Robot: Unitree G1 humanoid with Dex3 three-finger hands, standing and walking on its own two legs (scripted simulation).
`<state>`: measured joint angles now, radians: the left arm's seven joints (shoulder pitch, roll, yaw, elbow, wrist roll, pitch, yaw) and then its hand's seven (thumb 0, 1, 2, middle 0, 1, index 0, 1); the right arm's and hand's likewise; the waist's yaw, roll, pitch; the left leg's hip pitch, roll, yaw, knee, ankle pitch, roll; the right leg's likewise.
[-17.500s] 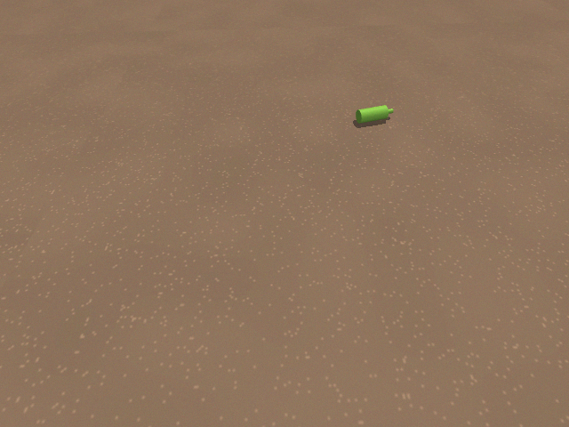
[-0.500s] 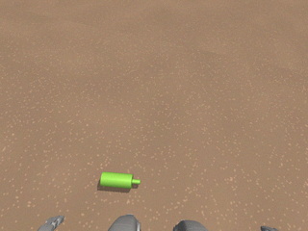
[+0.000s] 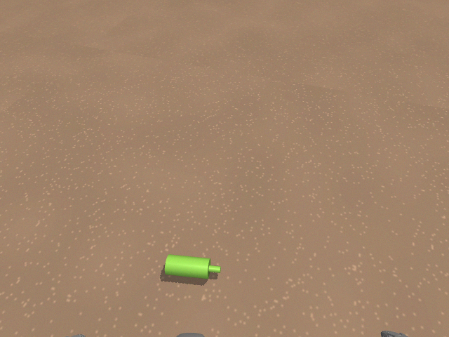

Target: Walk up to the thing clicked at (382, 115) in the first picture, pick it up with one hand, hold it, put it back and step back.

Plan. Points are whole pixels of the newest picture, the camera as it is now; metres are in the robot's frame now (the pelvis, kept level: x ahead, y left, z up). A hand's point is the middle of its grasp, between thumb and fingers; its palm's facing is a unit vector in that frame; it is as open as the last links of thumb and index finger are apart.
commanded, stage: walk up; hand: left
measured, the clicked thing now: (193, 267) +0.47 +0.20 -0.72
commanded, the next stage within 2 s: stand in 1.48 s
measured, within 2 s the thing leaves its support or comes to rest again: neither
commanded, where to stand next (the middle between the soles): +0.10 +0.00 m, yaw -2 degrees
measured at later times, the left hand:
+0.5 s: hand out of the picture +0.08 +0.26 -0.13, palm faces +0.01 -0.94 -0.35, open 7.4 cm
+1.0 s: hand out of the picture +0.11 +0.25 -0.13, palm faces +0.01 -0.94 -0.35, open 7.4 cm
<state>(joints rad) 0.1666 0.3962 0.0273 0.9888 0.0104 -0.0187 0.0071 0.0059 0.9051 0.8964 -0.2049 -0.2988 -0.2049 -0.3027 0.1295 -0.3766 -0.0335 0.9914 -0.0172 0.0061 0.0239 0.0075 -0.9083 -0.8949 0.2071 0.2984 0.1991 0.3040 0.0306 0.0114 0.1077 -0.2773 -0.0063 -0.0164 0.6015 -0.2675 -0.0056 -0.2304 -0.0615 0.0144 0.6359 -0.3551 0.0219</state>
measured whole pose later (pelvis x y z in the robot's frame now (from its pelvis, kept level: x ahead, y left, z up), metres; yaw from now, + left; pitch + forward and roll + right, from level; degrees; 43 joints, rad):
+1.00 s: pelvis +0.02 -0.01 +0.02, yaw +1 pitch -3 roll +0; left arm 0.08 0.35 0.02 1.15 0.01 -0.01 0.00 0.00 0.91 0.90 -0.20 -0.30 -0.20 -0.30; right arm 0.09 -0.35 -0.02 1.14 -0.01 0.01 0.01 0.01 -0.91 -0.89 0.21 0.30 0.20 0.30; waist 0.00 0.01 0.04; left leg -0.14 0.02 -0.04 0.38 -0.19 -0.02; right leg -0.06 -0.04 -0.01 0.34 -0.23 0.04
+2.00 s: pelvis +0.01 -0.01 +0.02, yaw +0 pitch -3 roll +0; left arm 0.13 0.35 0.01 1.12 0.01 0.00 -0.01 0.00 0.91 0.90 -0.20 -0.30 -0.20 -0.30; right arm 0.10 -0.35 0.00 1.13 -0.01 -0.01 0.01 0.01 -0.91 -0.89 0.21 0.30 0.20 0.30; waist 0.00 0.01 0.06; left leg -0.14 0.02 -0.03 0.34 -0.15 -0.03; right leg -0.07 -0.04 -0.01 0.33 -0.20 0.03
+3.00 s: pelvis +0.02 -0.01 +0.02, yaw +0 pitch -2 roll +0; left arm 0.13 0.35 0.00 1.11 0.01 0.00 -0.01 0.00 0.91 0.90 -0.20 -0.30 -0.20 -0.30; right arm 0.11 -0.35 0.00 1.12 -0.01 -0.01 0.01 0.01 -0.91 -0.89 0.21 0.30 0.20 0.30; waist 0.01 0.00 0.06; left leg -0.14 0.02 -0.03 0.35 -0.17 -0.03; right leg -0.08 -0.04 0.00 0.34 -0.22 0.03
